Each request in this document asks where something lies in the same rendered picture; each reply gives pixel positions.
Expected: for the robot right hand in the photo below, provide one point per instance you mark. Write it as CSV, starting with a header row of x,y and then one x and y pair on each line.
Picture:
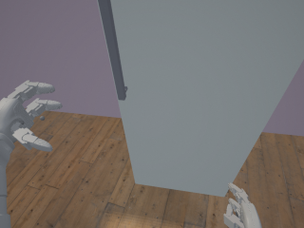
x,y
246,214

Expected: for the left robot forearm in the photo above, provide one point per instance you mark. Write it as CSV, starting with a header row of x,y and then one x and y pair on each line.
x,y
6,147

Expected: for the robot left hand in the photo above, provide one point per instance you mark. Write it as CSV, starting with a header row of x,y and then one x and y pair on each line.
x,y
12,112

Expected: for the handle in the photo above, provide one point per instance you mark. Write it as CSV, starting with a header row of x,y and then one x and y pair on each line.
x,y
112,46

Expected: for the fridge door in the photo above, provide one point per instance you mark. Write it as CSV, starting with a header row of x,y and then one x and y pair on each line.
x,y
203,79

